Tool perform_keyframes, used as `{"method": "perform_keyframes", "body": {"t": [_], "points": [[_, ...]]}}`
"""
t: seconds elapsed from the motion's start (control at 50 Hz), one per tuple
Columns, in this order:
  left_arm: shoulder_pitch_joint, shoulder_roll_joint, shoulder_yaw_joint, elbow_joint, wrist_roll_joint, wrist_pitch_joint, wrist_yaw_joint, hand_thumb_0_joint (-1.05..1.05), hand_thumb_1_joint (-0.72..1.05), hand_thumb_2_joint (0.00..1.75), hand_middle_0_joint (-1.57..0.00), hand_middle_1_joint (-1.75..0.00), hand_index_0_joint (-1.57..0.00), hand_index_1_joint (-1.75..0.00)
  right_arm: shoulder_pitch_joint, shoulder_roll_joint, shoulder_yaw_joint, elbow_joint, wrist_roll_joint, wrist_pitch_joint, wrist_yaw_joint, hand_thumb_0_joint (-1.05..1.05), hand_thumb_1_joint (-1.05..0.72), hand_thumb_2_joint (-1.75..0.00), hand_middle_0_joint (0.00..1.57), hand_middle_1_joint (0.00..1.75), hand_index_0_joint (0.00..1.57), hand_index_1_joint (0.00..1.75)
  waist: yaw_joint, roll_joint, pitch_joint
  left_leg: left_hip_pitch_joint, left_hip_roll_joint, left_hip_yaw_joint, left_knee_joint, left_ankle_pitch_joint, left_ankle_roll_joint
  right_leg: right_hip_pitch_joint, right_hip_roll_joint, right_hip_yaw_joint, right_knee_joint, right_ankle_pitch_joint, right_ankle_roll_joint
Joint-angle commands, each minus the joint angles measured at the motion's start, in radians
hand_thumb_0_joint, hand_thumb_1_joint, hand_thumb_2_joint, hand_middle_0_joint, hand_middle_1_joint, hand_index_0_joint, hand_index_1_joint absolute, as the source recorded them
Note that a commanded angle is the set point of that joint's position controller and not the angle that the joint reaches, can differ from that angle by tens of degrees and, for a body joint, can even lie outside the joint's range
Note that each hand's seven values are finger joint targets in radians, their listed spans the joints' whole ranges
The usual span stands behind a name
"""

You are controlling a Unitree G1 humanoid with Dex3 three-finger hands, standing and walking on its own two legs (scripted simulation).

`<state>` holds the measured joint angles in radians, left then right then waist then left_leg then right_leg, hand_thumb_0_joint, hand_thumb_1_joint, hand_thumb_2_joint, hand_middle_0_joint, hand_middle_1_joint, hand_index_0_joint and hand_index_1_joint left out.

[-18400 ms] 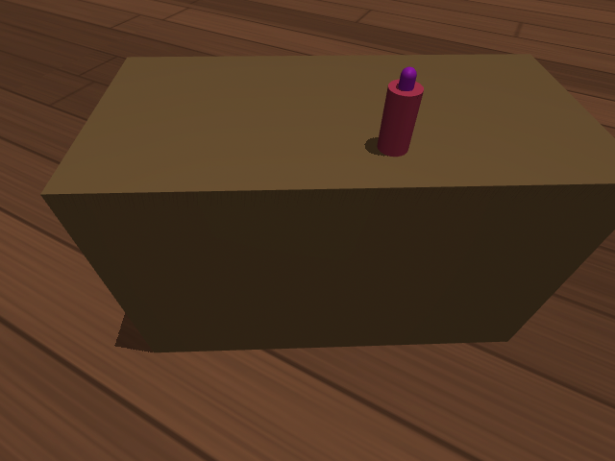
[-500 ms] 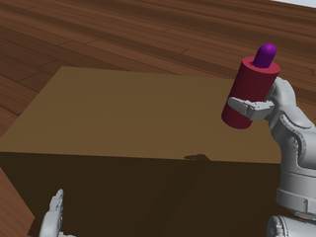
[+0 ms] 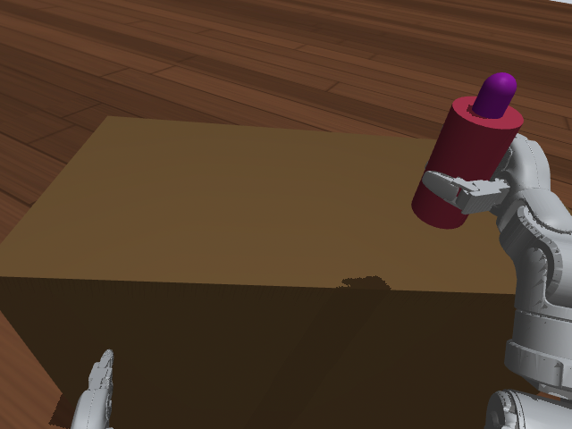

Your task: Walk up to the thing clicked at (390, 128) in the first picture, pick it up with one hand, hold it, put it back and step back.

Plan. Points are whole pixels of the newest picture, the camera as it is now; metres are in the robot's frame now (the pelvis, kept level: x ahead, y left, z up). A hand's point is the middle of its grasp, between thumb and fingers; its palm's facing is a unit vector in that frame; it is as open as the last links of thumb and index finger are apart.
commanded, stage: hold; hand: right
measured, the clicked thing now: (466, 153) +0.33 -0.18 +0.29
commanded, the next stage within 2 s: crouch in 0.28 s
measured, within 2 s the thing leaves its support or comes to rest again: neither
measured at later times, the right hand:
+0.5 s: hand (465, 161) +0.34 -0.19 +0.28, palm faces +0.20 +0.98 -0.01, open 10.0 cm
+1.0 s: hand (421, 183) +0.42 -0.19 +0.19, palm faces +0.20 +0.98 -0.01, open 10.0 cm
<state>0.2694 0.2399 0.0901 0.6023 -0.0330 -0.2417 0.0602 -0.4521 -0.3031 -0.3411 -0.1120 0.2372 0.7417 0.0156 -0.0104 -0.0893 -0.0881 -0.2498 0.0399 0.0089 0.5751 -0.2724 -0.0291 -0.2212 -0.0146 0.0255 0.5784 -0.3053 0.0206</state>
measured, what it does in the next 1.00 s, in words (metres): stands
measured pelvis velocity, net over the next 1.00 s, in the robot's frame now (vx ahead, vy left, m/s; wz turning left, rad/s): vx -0.02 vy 0.00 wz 0.02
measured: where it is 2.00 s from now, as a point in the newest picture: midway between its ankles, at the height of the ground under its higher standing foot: outside the picture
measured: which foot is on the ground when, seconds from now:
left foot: down 0.00-1.00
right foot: down 0.00-1.00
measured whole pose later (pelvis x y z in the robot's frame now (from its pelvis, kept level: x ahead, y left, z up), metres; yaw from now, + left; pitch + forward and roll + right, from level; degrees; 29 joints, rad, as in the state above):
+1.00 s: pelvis -0.02 +0.00 -0.01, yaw +1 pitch +1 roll +0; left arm 0.28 0.24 0.08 0.64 -0.01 -0.30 0.07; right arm -0.70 -0.37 -0.33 0.57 0.13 0.30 0.01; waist 0.05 -0.02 -0.04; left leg -0.39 0.02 -0.01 0.61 -0.25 -0.02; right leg -0.36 -0.03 0.01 0.63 -0.30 0.03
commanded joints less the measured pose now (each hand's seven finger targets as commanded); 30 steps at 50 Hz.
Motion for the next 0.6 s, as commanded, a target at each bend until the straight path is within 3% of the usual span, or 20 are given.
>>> {"method": "perform_keyframes", "body": {"t": [0.0,0.08,0.1,0.12,0.14,0.16,0.24,0.3,0.32,0.36,0.38,0.44,0.48,0.5,0.52,0.58], "points": [[-0.141,0.089,0.005,-0.175,-0.004,-0.064,0.001,0.0,-0.56,0.06,-0.05,-0.05,-0.04,-0.05,-0.56,-0.196,-0.017,-0.272,0.002,-0.123,0.01,0.0,-0.2,-1.32,1.29,1.45,1.34,1.45,0.01,0.07,-0.173,0.019,-0.039,0.059,-0.098,0.157,0.014,0.058,0.025,-0.023,-0.081,0.177,-0.03],[-0.235,0.113,0.004,-0.167,-0.005,-0.075,0.008,0.0,-0.55,0.05,-0.05,-0.05,-0.05,-0.05,-0.545,-0.13,0.049,-0.25,-0.003,-0.098,0.038,0.0,-0.2,-1.32,1.28,1.44,1.33,1.44,0.005,0.003,-0.205,0.026,-0.039,0.061,-0.09,0.177,0.022,0.087,0.019,-0.015,-0.087,0.223,-0.017],[-0.263,0.124,0.011,-0.185,-0.004,-0.082,0.008,0.0,-0.55,0.05,-0.05,-0.05,-0.05,-0.05,-0.547,-0.133,0.047,-0.253,-0.004,-0.093,0.04,0.0,-0.22,-1.32,1.28,1.44,1.33,1.44,0.003,0.008,-0.228,0.042,-0.042,0.066,-0.086,0.191,0.023,0.091,0.016,-0.009,-0.087,0.245,-0.014],[-0.232,0.136,0.025,-0.147,-0.001,-0.075,0.008,0.0,-0.55,0.05,-0.05,-0.05,-0.05,-0.05,-0.542,-0.161,0.022,-0.232,-0.008,-0.087,0.039,0.0,-0.21,-1.32,1.28,1.44,1.33,1.44,0.008,0.004,-0.228,0.039,-0.04,0.066,-0.087,0.191,0.023,0.086,0.019,-0.012,-0.088,0.244,-0.013],[-0.247,0.113,-0.003,-0.164,-0.003,-0.076,0.006,0.0,-0.55,0.04,-0.05,-0.05,-0.05,-0.05,-0.521,-0.159,0.015,-0.198,-0.005,-0.081,0.042,0.0,-0.23,-1.32,1.28,1.43,1.33,1.43,-0.004,0.026,-0.203,0.044,-0.042,0.073,-0.09,0.179,0.022,0.07,0.017,-0.009,-0.093,0.234,-0.012],[-0.241,0.136,0.027,-0.179,-0.003,-0.074,0.008,0.0,-0.55,0.04,-0.05,-0.05,-0.05,-0.05,-0.519,-0.188,-0.013,-0.202,-0.004,-0.078,0.04,0.0,-0.23,-1.3,1.27,1.42,1.32,1.42,0.006,0.039,-0.218,0.05,-0.042,0.073,-0.095,0.173,0.02,0.071,0.018,-0.011,-0.097,0.217,-0.015],[-0.132,0.121,0.032,-0.158,0.0,-0.058,0.0,0.0,-0.54,0.04,-0.05,-0.05,-0.05,-0.05,-0.517,-0.293,-0.134,-0.213,0.008,-0.091,0.012,0.0,-0.24,-1.32,1.29,1.44,1.34,1.44,-0.005,0.092,-0.197,0.055,-0.04,0.073,-0.111,0.14,0.013,0.04,0.03,-0.029,-0.097,0.163,-0.026],[-0.056,0.135,0.076,-0.116,0.003,-0.054,-0.002,0.0,-0.55,0.05,-0.05,-0.05,-0.05,-0.05,-0.529,-0.307,-0.156,-0.226,0.012,-0.114,-0.009,0.0,-0.24,-1.33,1.31,1.46,1.36,1.46,0.007,0.124,-0.17,0.029,-0.038,0.064,-0.114,0.13,0.009,0.034,0.035,-0.038,-0.09,0.14,-0.034],[-0.051,0.13,0.07,-0.119,0.001,-0.052,-0.007,0.0,-0.55,0.05,-0.05,-0.05,-0.04,-0.05,-0.535,-0.311,-0.158,-0.227,0.009,-0.12,-0.014,0.0,-0.22,-1.33,1.31,1.46,1.35,1.46,0.01,0.109,-0.163,0.018,-0.037,0.059,-0.116,0.119,0.01,0.036,0.035,-0.037,-0.09,0.126,-0.036],[-0.104,0.108,0.052,-0.161,-0.005,-0.063,-0.009,0.0,-0.53,0.05,-0.05,-0.06,-0.06,-0.05,-0.562,-0.259,-0.106,-0.265,0.012,-0.132,-0.015,0.0,-0.14,-1.38,1.29,1.5,1.35,1.5,0.009,0.097,-0.165,0.013,-0.036,0.054,-0.113,0.109,0.009,0.036,0.036,-0.041,-0.084,0.117,-0.037],[-0.096,0.11,0.051,-0.149,-0.004,-0.061,-0.009,0.0,-0.54,0.06,-0.04,-0.05,-0.04,-0.05,-0.568,-0.277,-0.103,-0.272,0.001,-0.132,-0.016,0.0,-0.19,-1.32,1.33,1.46,1.37,1.46,0.005,0.06,-0.165,0.01,-0.036,0.054,-0.11,0.106,0.015,0.038,0.033,-0.037,-0.09,0.113,-0.034],[-0.195,0.145,0.058,-0.202,-0.005,-0.071,-0.002,0.0,-0.55,0.06,-0.04,-0.05,-0.04,-0.05,-0.607,-0.184,0.007,-0.198,-0.013,-0.115,-0.007,0.0,-0.19,-1.32,1.32,1.46,1.36,1.46,0.021,0.042,-0.13,-0.016,-0.041,0.057,-0.116,0.067,0.02,0.036,0.024,-0.022,-0.108,0.079,-0.029],[-0.311,0.126,0.009,-0.262,-0.004,-0.087,0.002,0.0,-0.54,0.06,-0.04,-0.05,-0.04,-0.05,-0.626,-0.124,0.067,-0.123,-0.02,-0.108,0.011,0.0,-0.17,-1.31,1.3,1.45,1.34,1.45,0.025,0.08,-0.165,-0.002,-0.046,0.062,-0.114,0.083,0.017,0.046,0.015,-0.009,-0.109,0.1,-0.026],[-0.311,0.101,-0.006,-0.186,-0.006,-0.088,0.002,0.0,-0.54,0.05,-0.04,-0.05,-0.04,-0.05,-0.585,-0.119,0.069,-0.042,-0.019,-0.105,0.02,0.0,-0.18,-1.3,1.29,1.44,1.34,1.44,0.012,0.068,-0.107,-0.014,-0.045,0.062,-0.116,0.068,0.016,0.014,0.015,-0.011,-0.115,0.085,-0.025],[-0.278,0.098,-0.007,-0.119,-0.004,-0.089,0.005,0.0,-0.54,0.05,-0.04,-0.05,-0.05,-0.05,-0.571,-0.134,0.054,0.011,-0.021,-0.109,0.03,0.0,-0.15,-1.28,1.26,1.41,1.31,1.41,0.018,0.058,-0.086,-0.027,-0.044,0.059,-0.12,0.056,0.015,-0.002,0.016,-0.01,-0.119,0.068,-0.027],[-0.225,0.106,-0.003,-0.092,0.004,-0.107,0.004,0.0,-0.53,0.04,-0.05,-0.05,-0.05,-0.04,-0.6,-0.211,-0.004,0.107,-0.034,-0.148,0.05,0.0,-0.1,-1.27,1.24,1.4,1.29,1.4,0.036,0.075,-0.132,-0.023,-0.037,0.053,-0.124,0.054,0.005,-0.003,0.024,-0.015,-0.113,0.056,-0.034]]}}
